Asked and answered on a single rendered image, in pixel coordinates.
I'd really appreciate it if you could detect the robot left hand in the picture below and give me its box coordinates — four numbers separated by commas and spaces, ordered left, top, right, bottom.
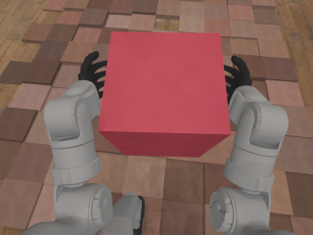
78, 51, 108, 99

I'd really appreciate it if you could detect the robot left upper arm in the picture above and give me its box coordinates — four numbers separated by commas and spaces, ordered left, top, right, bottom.
18, 183, 113, 235

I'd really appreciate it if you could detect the left robot forearm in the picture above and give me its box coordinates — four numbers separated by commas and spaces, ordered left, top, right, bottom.
43, 80, 102, 217

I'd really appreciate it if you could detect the right robot forearm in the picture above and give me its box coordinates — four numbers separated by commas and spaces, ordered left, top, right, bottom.
223, 85, 289, 221

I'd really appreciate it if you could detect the robot left foot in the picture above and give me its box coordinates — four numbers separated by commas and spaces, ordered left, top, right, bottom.
133, 196, 145, 235

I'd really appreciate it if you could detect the carton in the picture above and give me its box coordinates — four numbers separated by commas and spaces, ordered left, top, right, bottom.
98, 31, 231, 158

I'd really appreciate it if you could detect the robot right hand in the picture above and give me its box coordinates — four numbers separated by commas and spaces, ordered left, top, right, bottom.
223, 55, 252, 106

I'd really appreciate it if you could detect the robot right upper arm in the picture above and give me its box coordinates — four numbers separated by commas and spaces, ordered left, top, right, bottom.
208, 187, 296, 235

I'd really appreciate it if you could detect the left robot shin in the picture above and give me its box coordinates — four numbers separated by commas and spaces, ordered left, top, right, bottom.
125, 191, 140, 228

